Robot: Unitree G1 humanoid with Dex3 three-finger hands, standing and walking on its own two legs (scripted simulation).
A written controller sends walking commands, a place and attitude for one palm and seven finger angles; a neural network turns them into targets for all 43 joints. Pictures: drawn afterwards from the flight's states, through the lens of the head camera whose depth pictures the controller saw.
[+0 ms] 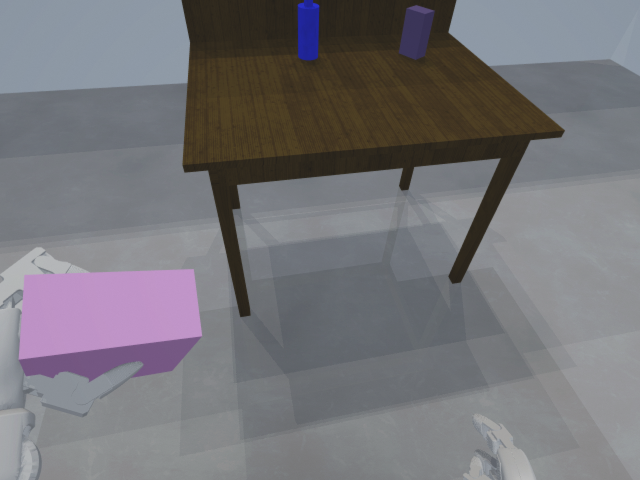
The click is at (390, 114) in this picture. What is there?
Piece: table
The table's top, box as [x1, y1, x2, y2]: [182, 32, 564, 172]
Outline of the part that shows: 564,130 447,32 430,33 425,55 416,60 398,53 401,34 321,37 318,38 318,57 314,60 302,60 297,56 297,38 190,43 182,164 184,172 559,137 561,136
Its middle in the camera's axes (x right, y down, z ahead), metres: +0.09 -0.48 +1.20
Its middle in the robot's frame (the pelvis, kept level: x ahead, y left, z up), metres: +1.22 -0.03 -0.06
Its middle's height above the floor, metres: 0.71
